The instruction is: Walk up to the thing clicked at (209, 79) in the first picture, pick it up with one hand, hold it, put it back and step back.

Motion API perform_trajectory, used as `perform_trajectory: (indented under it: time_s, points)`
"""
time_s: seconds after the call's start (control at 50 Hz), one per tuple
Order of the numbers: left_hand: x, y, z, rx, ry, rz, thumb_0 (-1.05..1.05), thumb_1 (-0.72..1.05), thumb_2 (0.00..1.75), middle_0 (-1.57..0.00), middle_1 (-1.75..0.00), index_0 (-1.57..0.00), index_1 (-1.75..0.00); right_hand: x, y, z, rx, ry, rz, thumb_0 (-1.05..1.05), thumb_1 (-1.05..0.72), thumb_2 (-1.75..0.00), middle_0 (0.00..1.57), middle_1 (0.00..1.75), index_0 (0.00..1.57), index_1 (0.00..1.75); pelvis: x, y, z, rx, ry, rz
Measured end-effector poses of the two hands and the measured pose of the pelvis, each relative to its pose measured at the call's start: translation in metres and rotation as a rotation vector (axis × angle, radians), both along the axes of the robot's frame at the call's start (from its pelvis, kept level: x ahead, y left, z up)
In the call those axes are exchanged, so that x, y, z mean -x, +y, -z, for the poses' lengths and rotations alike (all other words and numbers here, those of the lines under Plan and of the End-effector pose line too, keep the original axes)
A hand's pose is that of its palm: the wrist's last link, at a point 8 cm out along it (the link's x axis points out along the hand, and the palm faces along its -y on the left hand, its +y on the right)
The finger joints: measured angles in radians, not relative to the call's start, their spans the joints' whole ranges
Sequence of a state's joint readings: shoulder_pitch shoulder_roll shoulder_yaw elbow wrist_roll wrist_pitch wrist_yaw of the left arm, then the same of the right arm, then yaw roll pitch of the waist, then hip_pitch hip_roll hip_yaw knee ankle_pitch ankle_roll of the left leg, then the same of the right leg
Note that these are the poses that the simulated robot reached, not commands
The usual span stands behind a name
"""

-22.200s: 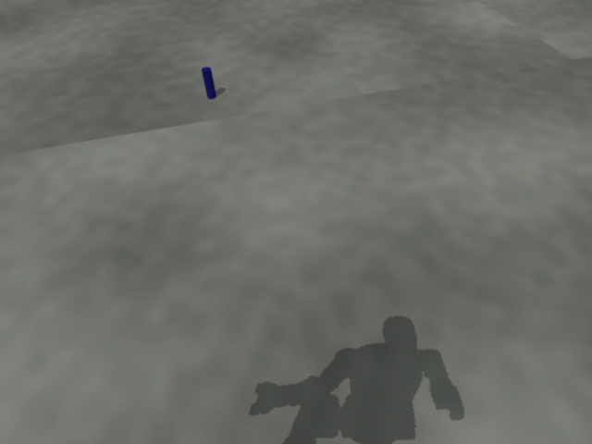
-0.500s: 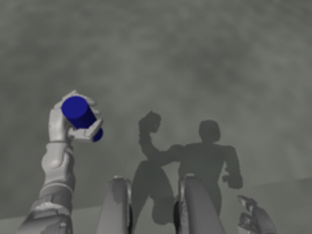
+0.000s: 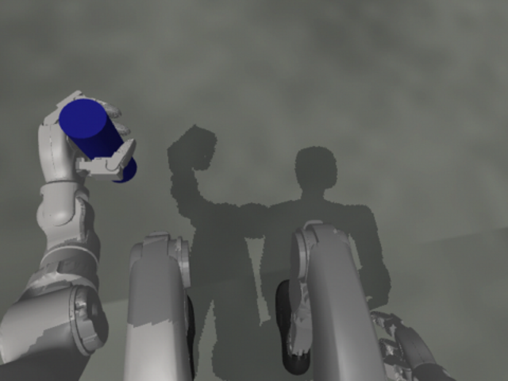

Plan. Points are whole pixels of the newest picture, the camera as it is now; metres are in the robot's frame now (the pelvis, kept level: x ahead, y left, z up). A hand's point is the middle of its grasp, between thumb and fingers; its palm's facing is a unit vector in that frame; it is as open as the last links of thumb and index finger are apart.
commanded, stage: crouch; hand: left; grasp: from the side
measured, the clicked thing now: (105, 148) +0.46 +0.21 -0.06
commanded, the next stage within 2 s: lower in 0.68 s
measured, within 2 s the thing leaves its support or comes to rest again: neither
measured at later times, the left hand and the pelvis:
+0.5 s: hand (123, 153) +0.48 +0.20 -0.13, palm faces +0.07 -1.00 -0.03, open 7.5 cm; pelvis +0.00 +0.01 -0.07, yaw -4 degrees
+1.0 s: hand (131, 162) +0.48 +0.21 -0.19, palm faces +0.08 -1.00 -0.03, open 7.5 cm; pelvis -0.01 +0.01 -0.08, yaw -7 degrees
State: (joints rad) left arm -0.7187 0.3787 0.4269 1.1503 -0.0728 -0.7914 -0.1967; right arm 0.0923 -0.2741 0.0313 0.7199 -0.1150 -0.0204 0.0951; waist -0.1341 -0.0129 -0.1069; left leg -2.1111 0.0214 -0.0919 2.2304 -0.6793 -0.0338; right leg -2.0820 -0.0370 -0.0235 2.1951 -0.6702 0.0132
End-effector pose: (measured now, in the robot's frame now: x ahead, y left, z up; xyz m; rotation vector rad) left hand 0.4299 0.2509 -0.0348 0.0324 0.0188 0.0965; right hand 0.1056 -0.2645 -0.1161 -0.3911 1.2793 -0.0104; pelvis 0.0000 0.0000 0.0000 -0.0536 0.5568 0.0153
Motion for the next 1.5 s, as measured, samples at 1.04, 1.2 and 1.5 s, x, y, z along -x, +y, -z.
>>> perform_trajectory:
  time_s: [1.04, 1.2, 1.5]
  points:
    - [-0.027, 0.008, 0.157, 0.006, 0.057, 0.019, 0.03, -0.12, 1.15, -0.87, -1.09, -0.88, -1.09, 0.033, -0.001, 0.033, 0.161, 0.189, -0.198, 0.00, -0.92, -0.91, 0.20, 0.30, 0.20, 0.30, 0.006, 0.014, 0.083, 0.140, -0.155, 0.064]
    - [-0.033, 0.007, 0.177, 0.008, 0.049, 0.019, 0.03, -0.12, 1.15, -0.87, -1.09, -0.89, -1.08, 0.033, 0.001, 0.027, 0.202, 0.216, -0.263, 0.00, -0.92, -0.90, 0.20, 0.30, 0.20, 0.30, 0.008, 0.016, 0.088, 0.168, -0.187, 0.076]
    - [-0.035, 0.005, 0.203, 0.009, 0.050, 0.002, 0.03, -0.12, 1.15, -0.87, -1.09, -0.88, -1.08, 0.026, 0.010, 0.018, 0.256, 0.243, -0.360, -0.01, -0.91, -0.90, 0.20, 0.30, 0.20, 0.30, 0.009, 0.022, 0.090, 0.214, -0.221, 0.090]
